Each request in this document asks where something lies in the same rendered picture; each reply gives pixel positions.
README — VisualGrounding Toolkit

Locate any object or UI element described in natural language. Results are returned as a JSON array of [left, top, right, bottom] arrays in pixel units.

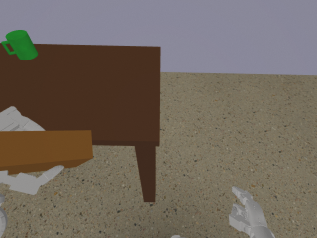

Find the left robot hand
[[0, 106, 64, 195]]

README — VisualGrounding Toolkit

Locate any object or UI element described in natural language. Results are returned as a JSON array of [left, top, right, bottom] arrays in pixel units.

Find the sponge
[[0, 130, 93, 175]]

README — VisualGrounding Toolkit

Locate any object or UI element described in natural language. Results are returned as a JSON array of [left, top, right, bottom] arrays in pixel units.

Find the table
[[0, 43, 161, 203]]

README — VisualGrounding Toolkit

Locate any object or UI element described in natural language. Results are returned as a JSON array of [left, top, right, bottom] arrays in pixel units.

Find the right robot forearm
[[250, 226, 275, 238]]

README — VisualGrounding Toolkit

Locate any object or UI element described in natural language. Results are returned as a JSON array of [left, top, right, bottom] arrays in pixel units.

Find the right robot hand
[[229, 186, 268, 236]]

